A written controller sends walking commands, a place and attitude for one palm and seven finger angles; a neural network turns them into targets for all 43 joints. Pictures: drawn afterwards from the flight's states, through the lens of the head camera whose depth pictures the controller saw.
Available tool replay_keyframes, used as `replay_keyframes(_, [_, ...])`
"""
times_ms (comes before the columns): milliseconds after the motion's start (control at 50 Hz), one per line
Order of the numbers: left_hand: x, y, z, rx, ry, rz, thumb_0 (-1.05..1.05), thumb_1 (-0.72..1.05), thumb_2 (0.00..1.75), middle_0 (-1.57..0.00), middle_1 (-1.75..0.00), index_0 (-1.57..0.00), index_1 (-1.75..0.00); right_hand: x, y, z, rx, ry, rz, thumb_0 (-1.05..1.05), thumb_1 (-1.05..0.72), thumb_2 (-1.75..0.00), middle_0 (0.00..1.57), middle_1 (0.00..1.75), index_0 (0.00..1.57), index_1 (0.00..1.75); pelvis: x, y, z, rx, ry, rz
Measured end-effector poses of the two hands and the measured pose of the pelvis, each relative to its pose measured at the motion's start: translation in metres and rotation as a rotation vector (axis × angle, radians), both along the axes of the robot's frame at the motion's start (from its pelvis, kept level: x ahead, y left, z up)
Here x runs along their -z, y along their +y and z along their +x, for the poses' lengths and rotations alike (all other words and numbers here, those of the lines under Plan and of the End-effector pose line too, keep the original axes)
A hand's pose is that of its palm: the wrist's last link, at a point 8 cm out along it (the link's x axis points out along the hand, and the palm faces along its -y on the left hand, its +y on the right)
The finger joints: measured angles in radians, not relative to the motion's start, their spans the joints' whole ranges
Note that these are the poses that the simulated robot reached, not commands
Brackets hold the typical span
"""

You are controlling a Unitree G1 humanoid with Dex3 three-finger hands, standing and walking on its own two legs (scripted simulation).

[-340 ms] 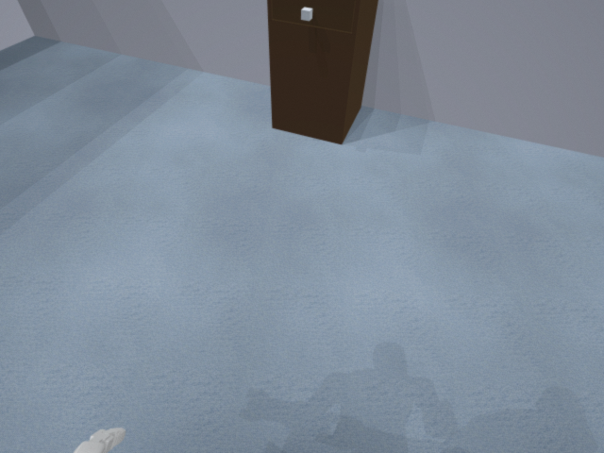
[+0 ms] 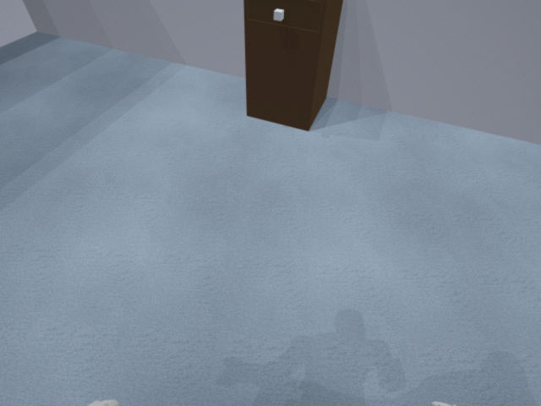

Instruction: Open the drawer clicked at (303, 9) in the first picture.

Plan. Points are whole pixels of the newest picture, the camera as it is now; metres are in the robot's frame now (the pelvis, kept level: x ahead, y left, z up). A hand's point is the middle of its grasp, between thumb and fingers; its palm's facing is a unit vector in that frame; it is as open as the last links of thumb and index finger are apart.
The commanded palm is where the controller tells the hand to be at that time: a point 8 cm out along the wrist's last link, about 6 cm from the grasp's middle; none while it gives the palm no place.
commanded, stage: stand and wait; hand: left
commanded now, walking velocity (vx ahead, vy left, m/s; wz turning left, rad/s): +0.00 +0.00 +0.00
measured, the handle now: (280, 13) +1.86 +0.06 -0.10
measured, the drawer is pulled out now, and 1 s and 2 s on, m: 0.00 0.00 0.00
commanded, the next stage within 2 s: look at it before walking up in 0.48 s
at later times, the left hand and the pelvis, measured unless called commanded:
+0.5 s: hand out of the picture +0.06 +0.24 -0.15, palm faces -0.03 -0.94 -0.33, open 7.4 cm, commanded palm none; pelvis -0.01 -0.01 +0.00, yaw +0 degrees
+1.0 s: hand out of the picture +0.06 +0.23 -0.15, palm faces -0.04 -0.95 -0.32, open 7.4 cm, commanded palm none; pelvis -0.01 -0.01 +0.01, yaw -1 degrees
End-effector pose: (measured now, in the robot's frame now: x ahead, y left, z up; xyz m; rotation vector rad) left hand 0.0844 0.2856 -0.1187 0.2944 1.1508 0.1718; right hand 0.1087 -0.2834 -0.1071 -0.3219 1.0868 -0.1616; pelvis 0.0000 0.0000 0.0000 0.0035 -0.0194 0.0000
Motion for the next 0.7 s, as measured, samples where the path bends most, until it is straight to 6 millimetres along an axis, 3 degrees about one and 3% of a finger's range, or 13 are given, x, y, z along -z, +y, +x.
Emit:
replay_keyframes(260, [0.0,0.004,-0.027,-0.019,0.065,0.017,0.01,0.91,0.9,-0.2,-0.3,-0.21,-0.3,0.004,-0.015,-0.037,0.042,0.085,-0.016,0.0,-0.9,-0.9,0.2,0.3,0.21,0.3,-0.003,-0.004,-0.007,0.003,-0.01,0.0])
replay_keyframes(700, [-0.004,-0.007,-0.023,0.002,0.049,0.016,0.01,0.91,0.9,-0.2,-0.3,-0.21,-0.3,0.008,-0.019,-0.059,0.065,0.118,0.005,0.0,-0.9,-0.9,0.2,0.3,0.21,0.3,-0.005,-0.011,-0.015,0.011,-0.009,0.002])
